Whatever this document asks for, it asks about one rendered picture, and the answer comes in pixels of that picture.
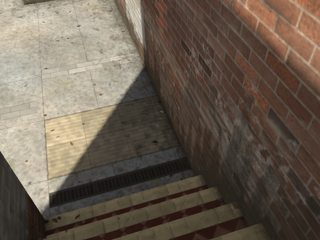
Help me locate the stairs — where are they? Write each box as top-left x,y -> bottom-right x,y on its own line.
37,174 -> 272,240

